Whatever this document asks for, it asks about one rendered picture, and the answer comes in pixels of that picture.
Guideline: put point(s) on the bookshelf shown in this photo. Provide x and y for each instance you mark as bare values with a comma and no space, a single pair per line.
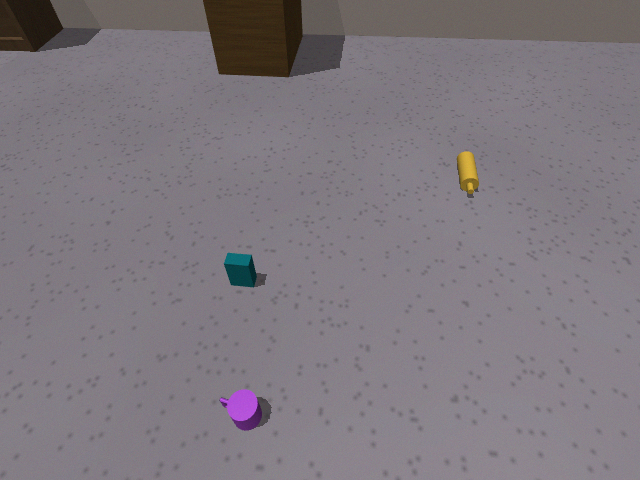
26,25

